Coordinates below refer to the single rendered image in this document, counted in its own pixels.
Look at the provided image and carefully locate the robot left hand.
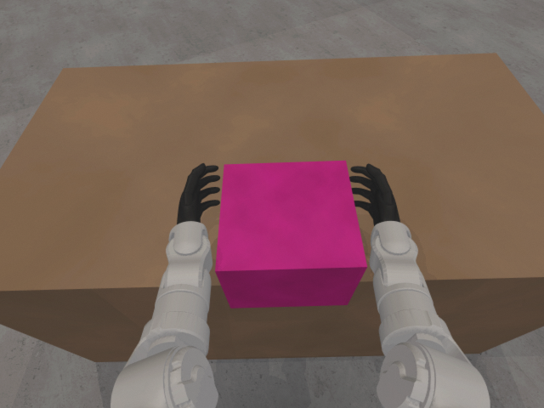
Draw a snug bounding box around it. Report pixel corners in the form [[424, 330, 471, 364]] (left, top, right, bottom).
[[177, 163, 220, 224]]

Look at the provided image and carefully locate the robot right forearm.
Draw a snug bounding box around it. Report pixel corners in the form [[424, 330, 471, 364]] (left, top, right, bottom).
[[369, 221, 489, 393]]

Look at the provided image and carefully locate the robot right upper arm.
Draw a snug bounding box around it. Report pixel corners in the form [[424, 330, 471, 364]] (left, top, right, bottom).
[[377, 342, 490, 408]]

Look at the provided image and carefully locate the pedestal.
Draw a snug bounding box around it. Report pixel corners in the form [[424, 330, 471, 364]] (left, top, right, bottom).
[[0, 53, 544, 362]]

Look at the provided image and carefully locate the robot left forearm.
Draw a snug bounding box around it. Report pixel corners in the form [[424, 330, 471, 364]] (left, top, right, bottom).
[[110, 221, 213, 408]]

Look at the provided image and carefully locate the carton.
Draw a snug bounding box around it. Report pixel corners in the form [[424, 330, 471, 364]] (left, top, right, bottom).
[[215, 161, 367, 309]]

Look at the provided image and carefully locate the robot left upper arm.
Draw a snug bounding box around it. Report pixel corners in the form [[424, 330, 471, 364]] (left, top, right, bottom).
[[111, 345, 218, 408]]

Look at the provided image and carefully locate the robot right hand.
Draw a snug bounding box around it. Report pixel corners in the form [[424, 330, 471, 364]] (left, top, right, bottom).
[[349, 164, 400, 226]]

